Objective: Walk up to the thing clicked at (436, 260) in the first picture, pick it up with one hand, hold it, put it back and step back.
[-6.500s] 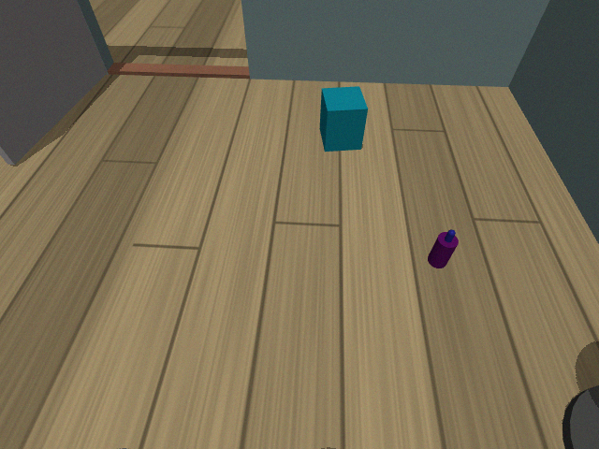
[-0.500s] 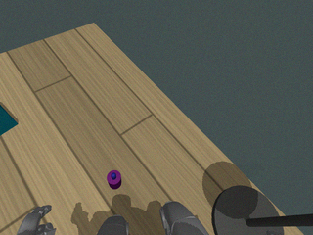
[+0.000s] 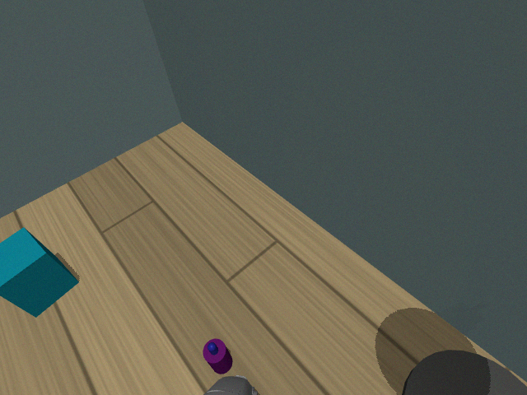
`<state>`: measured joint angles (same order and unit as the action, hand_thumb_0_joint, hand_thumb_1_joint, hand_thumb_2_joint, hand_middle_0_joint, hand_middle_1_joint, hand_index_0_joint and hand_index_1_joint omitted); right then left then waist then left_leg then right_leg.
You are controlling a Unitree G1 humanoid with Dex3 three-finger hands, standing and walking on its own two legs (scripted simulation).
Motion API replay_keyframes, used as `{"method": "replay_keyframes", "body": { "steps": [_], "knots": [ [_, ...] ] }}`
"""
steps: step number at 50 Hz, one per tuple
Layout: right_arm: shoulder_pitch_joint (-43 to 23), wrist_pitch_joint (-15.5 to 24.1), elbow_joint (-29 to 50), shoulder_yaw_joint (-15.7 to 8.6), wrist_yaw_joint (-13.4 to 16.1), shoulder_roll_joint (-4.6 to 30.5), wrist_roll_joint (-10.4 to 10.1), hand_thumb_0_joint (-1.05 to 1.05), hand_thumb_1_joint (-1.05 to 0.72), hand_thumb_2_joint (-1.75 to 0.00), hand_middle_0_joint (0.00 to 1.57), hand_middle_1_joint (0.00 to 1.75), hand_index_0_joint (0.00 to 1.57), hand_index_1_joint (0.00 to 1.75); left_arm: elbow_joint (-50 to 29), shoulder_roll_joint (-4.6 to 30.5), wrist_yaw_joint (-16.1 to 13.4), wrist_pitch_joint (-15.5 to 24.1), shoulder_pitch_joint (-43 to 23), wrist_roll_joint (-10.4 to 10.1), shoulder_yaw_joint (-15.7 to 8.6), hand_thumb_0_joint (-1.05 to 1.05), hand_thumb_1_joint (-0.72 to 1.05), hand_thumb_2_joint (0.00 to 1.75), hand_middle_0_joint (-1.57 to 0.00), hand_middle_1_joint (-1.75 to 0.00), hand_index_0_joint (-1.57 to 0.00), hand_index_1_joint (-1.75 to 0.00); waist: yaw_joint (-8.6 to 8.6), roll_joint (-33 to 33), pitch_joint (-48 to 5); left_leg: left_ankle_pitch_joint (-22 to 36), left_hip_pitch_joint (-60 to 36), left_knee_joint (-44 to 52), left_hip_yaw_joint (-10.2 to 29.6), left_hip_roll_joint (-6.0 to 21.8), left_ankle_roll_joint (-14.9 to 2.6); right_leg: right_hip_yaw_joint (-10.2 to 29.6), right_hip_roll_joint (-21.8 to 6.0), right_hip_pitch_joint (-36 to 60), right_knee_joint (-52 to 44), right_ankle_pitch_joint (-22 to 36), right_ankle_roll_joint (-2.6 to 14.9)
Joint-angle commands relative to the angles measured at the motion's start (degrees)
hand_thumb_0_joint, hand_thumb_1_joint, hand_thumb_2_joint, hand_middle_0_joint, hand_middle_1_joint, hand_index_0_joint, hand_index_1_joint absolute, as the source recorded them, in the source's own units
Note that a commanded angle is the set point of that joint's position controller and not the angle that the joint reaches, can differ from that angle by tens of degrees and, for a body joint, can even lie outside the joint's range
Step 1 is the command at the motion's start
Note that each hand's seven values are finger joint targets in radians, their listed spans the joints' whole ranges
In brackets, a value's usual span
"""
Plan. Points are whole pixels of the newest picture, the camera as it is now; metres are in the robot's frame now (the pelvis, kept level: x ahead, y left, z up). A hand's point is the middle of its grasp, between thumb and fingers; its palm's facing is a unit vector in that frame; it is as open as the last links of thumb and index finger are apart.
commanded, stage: walk up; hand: left
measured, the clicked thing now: (216, 354) +0.35 +0.24 -0.67
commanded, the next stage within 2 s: none
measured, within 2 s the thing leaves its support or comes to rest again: neither
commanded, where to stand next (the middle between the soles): +0.04 +0.03 m, yaw +3 degrees
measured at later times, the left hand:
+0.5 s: hand out of the picture +0.05 +0.29 -0.16, palm faces +0.04 -0.89 -0.46, open 7.4 cm
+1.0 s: hand out of the picture +0.01 +0.30 -0.18, palm faces +0.04 -0.94 -0.33, open 7.4 cm
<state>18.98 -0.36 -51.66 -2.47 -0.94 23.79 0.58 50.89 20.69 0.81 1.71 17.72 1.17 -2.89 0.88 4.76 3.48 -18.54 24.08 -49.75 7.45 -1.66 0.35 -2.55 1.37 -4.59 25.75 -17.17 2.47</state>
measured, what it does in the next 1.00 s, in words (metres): steps on the spot: left foot, then left foot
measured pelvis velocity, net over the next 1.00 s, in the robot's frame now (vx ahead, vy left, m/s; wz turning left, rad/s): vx -0.04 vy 0.02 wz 0.07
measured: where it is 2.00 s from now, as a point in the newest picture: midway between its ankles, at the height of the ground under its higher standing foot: outside the picture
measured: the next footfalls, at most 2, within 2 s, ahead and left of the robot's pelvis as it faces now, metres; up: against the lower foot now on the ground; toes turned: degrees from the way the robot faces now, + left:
left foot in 0.16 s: +0.10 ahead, +0.13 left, +0.00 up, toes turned +1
left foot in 0.72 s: -0.03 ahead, +0.19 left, +0.00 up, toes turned +2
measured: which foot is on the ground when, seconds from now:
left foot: up 0.00-0.14, down 0.16-0.46, up 0.48-0.70, down 0.72-1.00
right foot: down 0.00-0.74, up 0.76-1.00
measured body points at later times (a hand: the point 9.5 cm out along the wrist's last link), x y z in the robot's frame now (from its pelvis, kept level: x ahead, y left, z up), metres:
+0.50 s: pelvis -0.02 +0.01 -0.02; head +0.03 -0.01 +0.42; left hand +0.05 +0.33 -0.12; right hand +0.15 -0.29 -0.14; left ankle +0.05 +0.13 -0.71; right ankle +0.00 -0.12 -0.74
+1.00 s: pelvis -0.04 +0.02 -0.02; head -0.02 +0.06 +0.43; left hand +0.01 +0.35 -0.15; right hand -0.01 -0.31 -0.11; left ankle -0.07 +0.19 -0.74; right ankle +0.08 -0.13 -0.70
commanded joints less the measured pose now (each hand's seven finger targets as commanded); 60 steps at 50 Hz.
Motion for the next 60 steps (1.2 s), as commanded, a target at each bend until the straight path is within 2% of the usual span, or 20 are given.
{"method": "replay_keyframes", "body": {
  "steps": [1,7,9,11,14,20,21,23,24,29,32,35,37,39,42,48,53,55,57,60],
  "knots": [
    [-2.9,0.9,4.0,-2.1,0.7,8.0,0.1,0.0,-0.9,-0.9,0.2,0.3,0.2,0.3,-4.7,13.8,-1.6,1.7,-3.7,-0.3,-3.8,0.0,0.9,0.9,-0.2,-0.3,-0.2,-0.3,0.93,-13.6,2.6,1.8,-2.6,8.7,-2.2,1.8,-0.42,6.5,-13.5,-2.6,-4.6,35.2,3.65],
    [-3.0,1.3,3.0,-2.5,1.3,8.1,0.4,0.0,-0.9,-0.9,0.2,0.3,0.2,0.3,-5.0,15.0,-2.7,0.4,-6.1,-1.7,-3.0,0.0,0.9,0.9,-0.2,-0.3,-0.2,-0.3,-1.17,-10.1,-2.9,16.5,-11.8,23.9,-6.3,1.9,-3.56,5.7,-13.1,-1.5,9.5,44.2,2.23],
    [-1.8,1.6,3.2,-4.4,1.5,13.1,0.8,0.0,-0.9,-0.9,0.2,0.3,0.2,0.3,-5.8,12.9,-3.1,0.6,-5.7,-2.6,-2.4,0.0,0.9,0.9,-0.2,-0.3,-0.2,-0.3,-1.91,1.1,-9.0,46.2,-22.9,22.4,7.2,12.4,-10.12,1.4,-4.2,-10.1,23.1,26.6,-2.69],
    [-5.3,1.5,4.0,-3.7,1.6,11.5,0.0,0.0,-0.9,-0.9,0.2,0.3,0.2,0.3,-3.3,10.8,-3.8,-0.4,-4.8,-2.8,-1.8,0.0,0.9,0.9,-0.2,-0.3,-0.2,-0.3,-1.17,6.2,-9.8,46.3,-19.3,22.3,15.2,20.2,-19.23,3.7,-0.9,-10.9,24.3,-16.9,-1.94],
    [-10.8,0.2,5.4,-2.9,1.3,10.1,0.8,0.0,-0.9,-0.9,0.2,0.3,0.2,0.3,-2.1,11.8,-3.1,-0.9,-5.4,-2.3,-1.6,0.0,0.9,0.9,-0.2,-0.3,-0.2,-0.3,-0.6,7.4,-6.2,25.9,-10.9,26.4,6.3,13.8,-13.49,4.0,-2.3,-10.7,23.2,-18.5,-0.52],
    [-14.1,-2.8,7.9,-3.9,-0.6,10.3,1.1,0.0,-0.9,-0.9,0.2,0.3,0.2,0.3,2.8,13.4,-5.3,1.2,2.3,-1.3,-2.6,0.0,0.9,0.9,-0.2,-0.3,-0.2,-0.3,1.22,4.0,-9.1,28.2,-13.0,12.2,1.5,8.8,-8.65,0.6,-1.9,-5.9,0.9,7.4,-1.92],
    [-16.1,-3.5,9.2,-4.0,-0.8,9.3,0.6,0.0,-0.9,-0.9,0.2,0.3,0.2,0.3,2.2,16.4,-5.8,1.0,2.0,-1.4,-3.7,0.0,0.9,0.9,-0.2,-0.3,-0.2,-0.3,1.61,1.2,-6.6,30.3,-5.0,7.3,0.5,6.5,-5.78,7.4,-7.6,-4.0,3.3,19.3,-0.34],
    [-16.7,-4.6,11.1,-4.2,0.0,7.9,0.5,0.0,-0.9,-0.9,0.2,0.3,0.2,0.3,-0.7,23.9,-6.2,0.7,-2.7,-0.2,-5.3,0.0,0.9,0.9,-0.2,-0.3,-0.2,-0.3,2.29,-15.2,-2.9,-14.8,5.4,-14.2,1.2,-1.5,-1.8,30.8,-30.6,-10.3,-3.9,36.8,14.78],
    [-15.3,-5.5,11.2,-5.3,0.2,9.9,1.5,0.0,-0.9,-0.9,0.2,0.3,0.2,0.3,-2.4,24.2,-6.5,1.1,-5.3,0.1,-5.7,0.0,0.9,0.9,-0.2,-0.3,-0.2,-0.3,0.77,-14.0,-0.6,-16.2,6.0,-22.9,6.3,1.2,-1.27,34.5,-32.2,-14.0,-3.6,35.1,17.72],
    [-8.1,-3.9,8.1,-5.6,-0.8,9.2,-0.6,0.0,-0.9,-0.9,0.2,0.3,0.2,0.3,-4.9,16.1,-5.3,1.1,-10.6,1.3,-4.2,0.0,0.9,0.9,-0.2,-0.3,-0.2,-0.3,-2.31,-12.8,-4.8,-5.4,0.3,-21.4,1.5,-2.1,0.64,8.8,-13.6,-13.7,2.4,17.2,8.62],
    [-8.6,-0.9,6.0,-4.6,-0.9,9.0,-1.2,0.0,-0.9,-0.9,0.2,0.3,0.2,0.3,-6.3,14.4,-2.8,0.0,-9.7,3.7,-4.2,0.0,0.9,0.9,-0.2,-0.3,-0.2,-0.3,1.75,-23.1,-8.4,-10.9,-1.4,7.0,-9.4,-1.2,1.95,7.2,-8.0,-4.1,1.2,-15.0,6.89],
    [0.7,2.1,2.0,-5.5,1.2,9.8,0.4,0.0,-0.9,-0.9,0.2,0.3,0.2,0.3,-6.1,15.5,-0.7,-2.6,-5.9,2.5,-4.9,0.0,0.9,0.9,-0.2,-0.3,-0.2,-0.3,-1.42,-17.7,-7.7,0.4,-17.1,30.4,-10.9,-1.7,2.11,6.7,-7.6,-9.4,18.0,-8.6,6.3],
    [1.0,4.0,3.2,-6.9,2.3,18.8,2.6,0.0,-0.9,-0.9,0.2,0.3,0.2,0.3,-7.2,7.5,-0.6,-3.2,-0.4,1.4,-2.6,0.0,0.9,0.9,-0.2,-0.3,-0.2,-0.3,-1.06,4.6,-2.1,-10.5,-26.6,33.0,27.5,17.6,-4.55,6.2,0.1,-39.3,40.7,-19.9,-0.03],
    [-3.7,4.3,3.7,-7.8,2.2,24.6,0.8,0.0,-0.9,-0.9,0.2,0.3,0.2,0.3,-7.7,16.7,-1.3,-2.1,-12.7,1.4,-4.1,0.0,0.9,0.9,-0.2,-0.3,-0.2,-0.3,-3.76,1.2,7.9,-25.0,-8.0,41.5,41.0,30.4,-18.19,12.9,-6.8,-38.2,38.4,-14.1,-0.4],
    [-4.3,6.1,3.9,-5.2,3.1,15.9,1.0,0.0,-0.9,-0.9,0.2,0.3,0.2,0.3,-4.4,17.0,0.7,-2.0,-4.4,0.3,-5.4,0.0,0.9,0.9,-0.2,-0.3,-0.2,-0.3,0.34,-0.2,7.1,3.5,-17.7,30.4,13.4,17.0,-11.49,12.5,-6.6,-36.4,34.6,-4.4,-1.63],
    [-3.7,5.4,4.7,-4.6,3.7,13.6,0.8,0.0,-0.9,-0.9,0.2,0.3,0.2,0.3,-5.3,13.0,1.7,-3.4,-7.2,-0.3,-4.7,0.0,0.9,0.9,-0.2,-0.3,-0.2,-0.3,-0.82,8.1,3.8,28.4,-6.5,24.7,-1.0,13.0,-9.72,4.2,-5.2,-18.2,22.5,-1.5,-2.56],
    [-6.6,1.3,5.7,-3.1,3.0,10.5,-0.5,0.0,-0.9,-0.9,0.2,0.3,0.2,0.3,-0.1,13.2,0.1,-1.6,-2.0,-0.9,-4.4,0.0,0.9,0.9,-0.2,-0.3,-0.2,-0.3,1.85,5.8,-2.0,14.0,-0.6,7.5,-4.2,6.5,-6.5,0.9,-1.5,-0.3,5.6,9.6,-2.4],
    [0.9,0.6,5.4,-1.1,3.1,4.9,-1.3,0.0,-0.9,-0.9,0.2,0.3,0.2,0.3,-0.9,19.2,-0.8,0.3,-1.0,0.1,-5.2,0.0,0.9,0.9,-0.2,-0.3,-0.2,-0.3,0.46,-14.4,-7.8,-15.2,4.1,-9.9,-4.1,-1.3,-2.53,26.9,-19.0,1.6,-2.0,19.0,3.03],
    [0.5,-0.4,2.9,-3.2,3.9,10.5,-0.9,0.0,-0.9,-0.9,0.2,0.3,0.2,0.3,-2.4,20.7,-1.2,-0.1,-8.3,0.0,-4.9,0.0,0.9,0.9,-0.2,-0.3,-0.2,-0.3,-0.53,-12.6,-7.0,-19.3,-2.4,-12.7,-0.3,2.0,-2.47,33.0,-22.9,-11.2,-6.0,-2.0,10.66],
    [-0.4,-1.3,1.1,-3.8,2.3,12.1,-0.5,0.0,-0.9,-0.9,0.2,0.3,0.2,0.3,-1.6,19.7,-2.1,0.2,-10.3,0.3,-4.8,0.0,0.9,0.9,-0.2,-0.3,-0.2,-0.3,-1.3,-12.1,-3.4,-12.3,2.1,-12.9,-0.9,3.6,-2.27,24.3,-17.1,-12.1,-5.5,-15.1,7.01]
  ]
}}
